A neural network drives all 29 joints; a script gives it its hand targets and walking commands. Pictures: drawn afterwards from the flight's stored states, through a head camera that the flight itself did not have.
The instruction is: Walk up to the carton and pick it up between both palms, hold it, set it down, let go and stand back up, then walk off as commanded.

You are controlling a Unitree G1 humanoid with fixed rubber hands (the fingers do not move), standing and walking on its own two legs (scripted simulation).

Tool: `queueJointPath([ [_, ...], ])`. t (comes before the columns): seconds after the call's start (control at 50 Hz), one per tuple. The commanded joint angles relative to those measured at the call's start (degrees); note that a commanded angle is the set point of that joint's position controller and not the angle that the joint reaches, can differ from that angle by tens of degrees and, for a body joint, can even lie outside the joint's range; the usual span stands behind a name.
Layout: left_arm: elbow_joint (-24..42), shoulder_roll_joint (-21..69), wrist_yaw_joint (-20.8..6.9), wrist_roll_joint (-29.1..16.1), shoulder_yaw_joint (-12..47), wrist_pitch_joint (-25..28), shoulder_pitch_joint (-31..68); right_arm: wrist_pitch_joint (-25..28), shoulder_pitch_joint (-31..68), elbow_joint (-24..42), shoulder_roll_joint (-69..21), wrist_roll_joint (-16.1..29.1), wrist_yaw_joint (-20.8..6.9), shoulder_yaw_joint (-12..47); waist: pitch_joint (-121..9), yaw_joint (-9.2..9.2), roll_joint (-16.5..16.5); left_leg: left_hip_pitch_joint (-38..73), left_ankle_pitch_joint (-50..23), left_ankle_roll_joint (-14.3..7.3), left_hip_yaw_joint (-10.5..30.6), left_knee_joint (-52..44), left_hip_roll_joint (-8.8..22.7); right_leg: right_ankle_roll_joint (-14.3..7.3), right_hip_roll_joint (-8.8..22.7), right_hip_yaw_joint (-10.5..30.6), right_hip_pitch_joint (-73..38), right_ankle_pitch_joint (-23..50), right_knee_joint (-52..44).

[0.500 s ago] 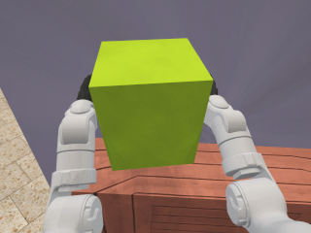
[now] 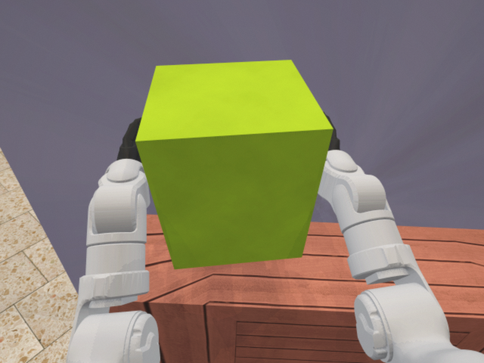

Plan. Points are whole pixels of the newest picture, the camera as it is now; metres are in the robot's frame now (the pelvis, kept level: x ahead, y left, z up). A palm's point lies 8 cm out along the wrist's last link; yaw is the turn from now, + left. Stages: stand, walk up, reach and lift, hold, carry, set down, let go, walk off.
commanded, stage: hold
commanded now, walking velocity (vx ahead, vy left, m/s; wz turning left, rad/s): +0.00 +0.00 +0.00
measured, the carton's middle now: (232, 165) +0.37 -0.01 +0.22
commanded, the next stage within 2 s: none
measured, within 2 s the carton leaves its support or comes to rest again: neither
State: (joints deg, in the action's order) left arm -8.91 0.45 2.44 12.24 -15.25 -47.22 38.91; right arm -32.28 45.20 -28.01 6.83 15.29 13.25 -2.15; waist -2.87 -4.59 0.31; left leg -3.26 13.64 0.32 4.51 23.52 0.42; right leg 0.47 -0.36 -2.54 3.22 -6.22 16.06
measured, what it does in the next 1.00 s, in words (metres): stands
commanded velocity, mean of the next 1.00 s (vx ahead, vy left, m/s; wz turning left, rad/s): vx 0.00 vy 0.00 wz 0.00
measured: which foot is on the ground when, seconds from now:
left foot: down 0.00-1.00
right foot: down 0.00-1.00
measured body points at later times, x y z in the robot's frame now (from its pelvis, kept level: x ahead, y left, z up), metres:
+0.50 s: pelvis +0.00 +0.00 +0.00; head -0.07 +0.01 +0.44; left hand +0.37 +0.15 +0.23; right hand +0.38 -0.16 +0.24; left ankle +0.00 +0.12 -0.75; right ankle +0.04 -0.13 -0.75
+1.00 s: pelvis +0.00 +0.00 +0.00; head -0.07 +0.01 +0.44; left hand +0.37 +0.14 +0.23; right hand +0.38 -0.16 +0.23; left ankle +0.00 +0.12 -0.75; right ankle +0.04 -0.13 -0.75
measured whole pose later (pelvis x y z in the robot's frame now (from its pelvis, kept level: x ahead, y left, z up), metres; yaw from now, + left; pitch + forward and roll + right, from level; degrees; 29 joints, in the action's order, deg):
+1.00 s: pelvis +0.00 +0.00 +0.00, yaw +0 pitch -6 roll -1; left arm -12.1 0.2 2.3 12.2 -16.0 -46.4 40.4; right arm -32.0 46.3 -30.3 6.7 14.5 13.4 -2.5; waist -3.6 -4.4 0.5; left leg -3.5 12.9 0.4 4.6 22.9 0.3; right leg 0.4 -0.5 -1.8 3.7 -6.1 16.2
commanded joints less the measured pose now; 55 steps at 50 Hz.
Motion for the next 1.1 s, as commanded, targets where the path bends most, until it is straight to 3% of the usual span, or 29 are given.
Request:
queueJointPath([
  [0.0,9.8,34.4,-9.6,-9.1,26.8,5.4,48.7,4.1,51.9,19.0,-40.3,7.9,-7.1,21.0,-25.3,0.33,2.0,-5.6,-14.3,2.1,-2.8,-4.8,-3.7,1.5,-3.8,0.9,-16.0,8.8,1.6],
  [0.06,10.9,35.0,-9.3,-10.5,28.1,5.7,48.0,4.4,52.8,23.7,-41.6,8.3,-6.7,23.0,-29.7,0.30,0.9,-5.0,-17.0,1.7,-2.9,-3.9,-4.5,1.6,-4.0,1.1,-18.1,13.0,2.0],
  [0.08,8.7,34.1,-9.5,-8.9,26.4,5.1,45.3,3.3,49.6,20.3,-40.1,8.3,-6.4,22.4,-26.3,-0.07,0.6,-4.3,-18.1,1.9,-2.6,-4.1,-4.1,1.4,-4.0,1.1,-17.6,13.6,1.6],
  [0.1,8.8,34.3,-9.8,-9.4,27.4,5.1,47.1,3.7,50.4,20.1,-40.0,7.6,-6.4,21.6,-26.1,-0.35,1.9,-4.7,-17.6,2.4,-2.6,-4.4,-4.1,1.2,-3.9,0.8,-16.5,11.4,1.3],
  [0.12,8.9,34.7,-9.9,-9.7,27.4,5.3,47.0,3.9,51.8,21.0,-41.0,8.8,-6.7,22.3,-26.0,-0.03,0.0,-5.1,-16.7,1.8,-2.8,-4.4,-3.9,1.5,-4.2,0.8,-16.6,11.5,1.4],
  [0.14,8.9,34.8,-9.9,-9.9,27.3,5.3,48.2,3.7,51.3,19.9,-40.4,8.0,-6.7,21.2,-25.2,-0.57,0.6,-5.3,-15.2,1.8,-2.9,-5.0,-4.1,1.3,-4.0,0.9,-15.7,10.1,0.9],
  [0.18,10.8,35.2,-9.6,-10.1,27.7,5.6,48.5,4.1,50.7,20.3,-40.9,8.8,-6.9,21.9,-28.5,-0.14,2.0,-4.9,-16.8,2.3,-2.6,-4.5,-3.9,1.0,-4.3,0.8,-16.9,10.6,1.9],
  [0.2,10.9,35.2,-9.4,-10.7,28.0,5.6,48.5,4.0,51.9,21.2,-41.0,9.1,-7.0,22.4,-28.5,0.29,0.8,-4.2,-17.1,2.4,-2.7,-4.5,-3.8,1.2,-4.5,0.7,-16.7,10.7,1.7],
  [0.22,10.3,34.8,-9.4,-10.1,27.8,5.5,49.0,3.7,50.3,18.9,-39.9,7.6,-7.0,21.0,-26.7,-0.66,2.1,-4.4,-15.9,2.5,-2.8,-4.9,-3.6,1.0,-4.1,0.7,-15.3,9.9,1.5],
  [0.28,9.2,34.8,-9.7,-9.6,27.0,5.4,47.9,3.8,50.8,19.2,-41.4,7.9,-7.1,21.7,-25.7,0.18,0.5,-5.8,-14.8,2.1,-3.1,-5.1,-3.9,1.3,-4.3,0.9,-16.8,9.6,1.6],
  [0.3,7.6,34.1,-9.7,-9.6,26.5,5.5,48.1,4.0,52.3,19.2,-40.1,7.6,-7.0,20.5,-27.0,-0.36,1.3,-6.1,-13.7,1.8,-3.1,-5.2,-4.1,1.4,-3.9,1.1,-16.6,9.4,1.2],
  [0.32,11.0,35.0,-9.7,-10.3,28.8,5.6,49.2,4.1,50.3,18.8,-40.5,8.0,-6.9,20.6,-26.4,-1.26,2.5,-5.1,-17.2,2.9,-2.6,-4.5,-4.0,1.2,-4.1,0.8,-16.5,11.7,1.8],
  [0.38,9.5,34.9,-9.4,-10.2,27.4,5.7,46.5,4.2,51.8,21.9,-40.8,8.7,-6.9,22.7,-28.6,0.25,0.3,-4.2,-17.7,2.0,-2.7,-4.2,-3.9,1.4,-4.4,1.0,-17.2,12.8,2.0],
  [0.4,9.0,34.9,-9.7,-10.1,27.4,5.7,48.4,3.7,51.2,19.5,-40.2,8.1,-6.7,21.0,-26.9,-0.92,1.3,-5.3,-15.5,2.3,-3.0,-4.9,-4.2,1.4,-4.3,0.9,-16.7,10.2,1.5],
  [0.44,5.7,34.3,-9.8,-8.6,25.6,5.6,50.3,4.3,53.1,16.0,-40.0,6.8,-7.5,19.2,-22.3,0.47,1.8,-7.4,-10.1,2.1,-2.7,-6.0,-3.6,0.9,-4.0,0.7,-13.1,3.5,1.2],
  [0.46,4.8,35.8,-9.9,-9.3,27.1,5.4,47.9,4.8,53.0,17.5,-39.3,6.8,-7.7,19.0,-23.8,-0.73,2.2,-6.8,-11.8,2.6,-2.9,-5.9,-3.3,0.7,-4.2,0.7,-14.8,5.6,1.2],
  [0.52,9.2,36.2,-9.3,-11.2,29.1,6.4,49.7,4.8,51.6,18.0,-40.4,7.8,-7.4,20.4,-28.9,-1.45,3.3,-3.7,-19.3,3.6,-2.5,-4.1,-3.2,0.6,-4.8,0.8,-15.4,10.0,1.9],
  [0.58,6.9,35.8,-9.3,-9.7,27.1,6.2,48.5,4.8,53.0,18.4,-40.5,8.1,-7.4,21.2,-26.2,0.20,2.0,-4.8,-18.3,3.0,-2.9,-4.3,-3.7,1.0,-4.5,0.7,-15.7,9.8,1.6],
  [0.62,7.8,37.0,-9.0,-9.7,27.6,6.0,48.2,4.9,51.5,17.5,-40.1,7.8,-7.5,20.3,-25.5,-0.41,3.3,-4.5,-16.9,3.0,-2.7,-4.6,-3.7,0.5,-4.3,1.0,-14.4,8.9,1.0],
  [0.64,6.4,36.3,-9.4,-9.6,26.9,5.7,46.8,5.0,53.1,18.5,-40.6,7.5,-7.4,20.5,-24.8,0.31,1.0,-5.7,-14.9,2.3,-2.9,-5.1,-3.6,0.9,-4.2,0.8,-15.5,8.5,0.9],
  [0.66,6.0,35.1,-9.7,-9.2,26.3,5.7,47.7,4.8,51.6,16.0,-39.6,7.0,-7.4,19.4,-25.0,-0.63,1.9,-5.1,-14.3,2.1,-3.2,-5.2,-3.8,0.7,-3.8,1.2,-16.0,8.6,0.5],
  [0.7,5.1,34.2,-10.0,-8.2,25.1,6.2,50.2,4.8,52.9,14.5,-40.7,6.5,-7.7,19.8,-22.8,0.40,0.7,-7.2,-10.0,1.3,-3.1,-6.4,-3.9,1.1,-3.7,1.0,-14.7,4.5,0.5],
  [0.74,9.3,36.7,-9.2,-11.0,28.4,6.6,50.0,5.9,54.9,21.6,-41.8,8.4,-7.5,22.1,-31.3,0.43,1.3,-4.2,-17.6,2.3,-2.8,-4.2,-3.7,1.1,-4.4,1.0,-17.1,11.6,2.3],
  [0.78,12.2,36.0,-8.6,-11.3,29.2,6.9,51.4,5.2,52.6,20.6,-41.5,8.7,-7.2,21.5,-30.9,-0.81,3.0,-2.6,-20.0,3.1,-2.9,-3.4,-4.0,0.9,-4.7,1.0,-16.0,12.6,1.9],
  [0.82,4.4,34.7,-9.4,-9.3,25.8,5.9,48.2,4.8,54.6,19.0,-40.6,7.3,-7.4,20.9,-24.2,0.32,0.6,-7.4,-11.9,1.5,-3.2,-5.7,-3.9,1.2,-3.9,1.2,-14.9,6.1,0.5],
  [0.88,8.7,35.5,-9.5,-9.9,26.2,7.1,52.1,5.0,53.6,17.3,-42.5,7.1,-7.4,20.4,-27.8,0.40,0.7,-5.8,-13.7,1.7,-3.3,-5.1,-4.2,1.3,-4.0,0.9,-16.2,8.5,1.5],
  [0.96,7.4,35.9,-9.5,-10.1,27.2,6.3,47.7,5.0,53.6,21.3,-41.5,8.3,-6.8,23.0,-29.0,-0.21,0.0,-3.9,-19.2,2.2,-2.9,-4.0,-4.0,1.2,-4.5,1.0,-17.8,12.5,1.7],
  [1.04,6.1,34.6,-9.9,-8.0,25.5,5.8,48.3,4.8,51.6,15.3,-40.5,7.1,-7.1,19.8,-23.8,0.03,2.3,-6.3,-13.1,2.1,-3.2,-5.6,-4.1,1.1,-3.9,1.1,-16.1,8.1,1.3],
  [1.08,6.0,34.5,-10.2,-8.6,24.6,6.4,49.6,4.9,53.5,16.6,-41.6,7.2,-7.2,20.3,-24.9,0.51,0.1,-6.7,-13.3,1.5,-3.0,-5.6,-4.0,1.5,-3.6,1.3,-16.5,8.3,0.9],
])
